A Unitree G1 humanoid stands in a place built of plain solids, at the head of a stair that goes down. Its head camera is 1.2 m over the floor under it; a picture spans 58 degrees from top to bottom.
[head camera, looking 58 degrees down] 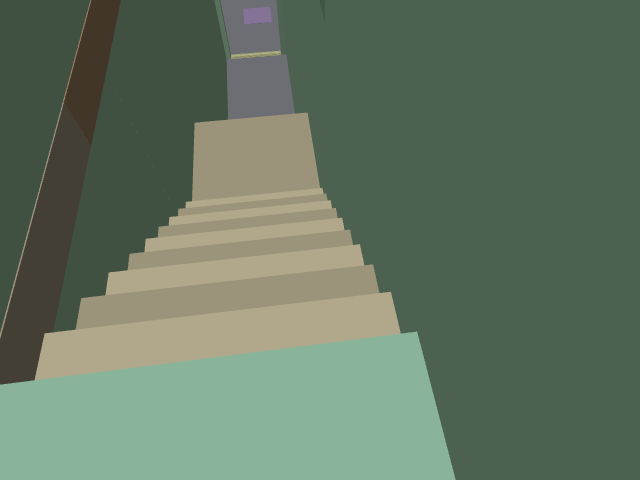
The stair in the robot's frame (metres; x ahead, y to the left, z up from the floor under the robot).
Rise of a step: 0.20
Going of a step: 0.22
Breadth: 1.29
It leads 7 degrees to the left of straight ahead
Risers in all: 10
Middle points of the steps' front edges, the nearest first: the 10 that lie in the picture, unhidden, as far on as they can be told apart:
0.36 0.31 0.00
0.58 0.34 -0.20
0.80 0.37 -0.40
1.02 0.40 -0.60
1.24 0.43 -0.80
1.46 0.45 -1.00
1.68 0.48 -1.20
1.90 0.51 -1.40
2.12 0.54 -1.60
2.34 0.57 -1.80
